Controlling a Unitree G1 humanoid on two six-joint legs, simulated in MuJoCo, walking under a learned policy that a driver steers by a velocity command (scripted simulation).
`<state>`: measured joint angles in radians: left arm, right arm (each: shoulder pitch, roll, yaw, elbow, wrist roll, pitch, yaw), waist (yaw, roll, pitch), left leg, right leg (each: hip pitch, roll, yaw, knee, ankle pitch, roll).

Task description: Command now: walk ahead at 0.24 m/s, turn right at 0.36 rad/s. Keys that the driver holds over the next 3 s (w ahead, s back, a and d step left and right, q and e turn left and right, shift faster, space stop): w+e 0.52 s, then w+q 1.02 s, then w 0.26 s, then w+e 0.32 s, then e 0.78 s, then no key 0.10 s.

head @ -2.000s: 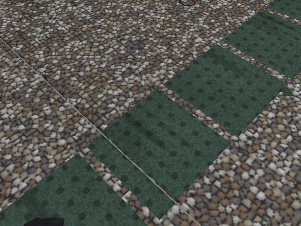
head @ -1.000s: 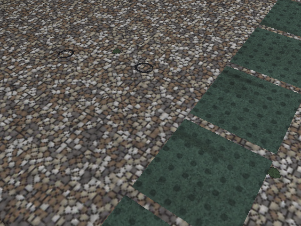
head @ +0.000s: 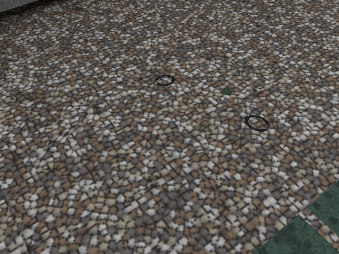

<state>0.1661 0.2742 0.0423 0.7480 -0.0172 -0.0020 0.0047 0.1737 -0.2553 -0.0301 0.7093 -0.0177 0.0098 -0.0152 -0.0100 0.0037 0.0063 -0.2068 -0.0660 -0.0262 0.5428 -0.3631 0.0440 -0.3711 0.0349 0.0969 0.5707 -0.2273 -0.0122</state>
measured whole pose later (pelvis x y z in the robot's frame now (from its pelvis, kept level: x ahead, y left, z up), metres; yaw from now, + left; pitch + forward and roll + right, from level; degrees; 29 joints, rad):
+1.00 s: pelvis +0.48 -0.15 -0.01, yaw -12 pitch +3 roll +0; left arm 0.34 0.31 0.04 0.79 0.00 -0.06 0.00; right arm 0.13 -0.29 -0.04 0.64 0.02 -0.08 0.04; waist 0.03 -0.01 0.04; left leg -0.48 -0.07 0.02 0.58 -0.15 0.08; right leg -0.21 0.04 0.03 1.08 -0.43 -0.02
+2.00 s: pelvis +1.00 -0.16 +0.00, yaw +10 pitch +1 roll -1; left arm 0.35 0.30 0.05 0.88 -0.03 -0.07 -0.01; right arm 0.14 -0.26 -0.04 0.65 0.00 -0.06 0.02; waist 0.04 -0.02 0.04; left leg -0.36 0.01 0.06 0.52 -0.18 0.04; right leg -0.35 -0.05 0.04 1.12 -0.42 -0.01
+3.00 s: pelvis +1.30 -0.13 +0.01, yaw -24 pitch +1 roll -1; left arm 0.17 0.35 0.09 0.63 -0.01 0.05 0.03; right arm 0.17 -0.27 -0.07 0.73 -0.02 -0.01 -0.03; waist -0.01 -0.04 0.03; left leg -0.28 0.00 -0.05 0.49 -0.23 0.00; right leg -0.52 0.15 0.16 1.05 -0.47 0.04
